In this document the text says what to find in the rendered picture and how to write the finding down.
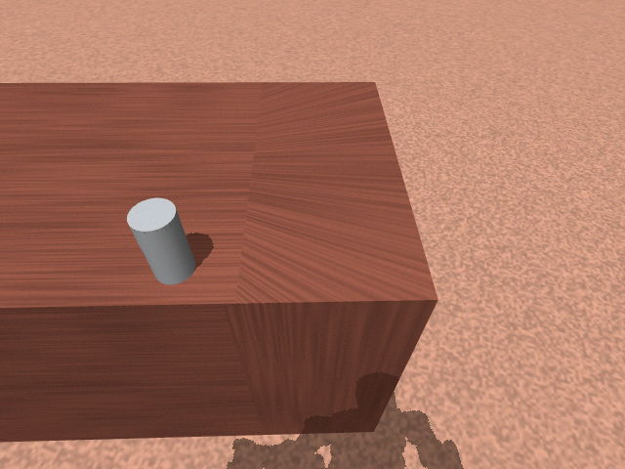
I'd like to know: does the can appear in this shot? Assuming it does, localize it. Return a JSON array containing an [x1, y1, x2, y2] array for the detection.
[[127, 198, 195, 285]]

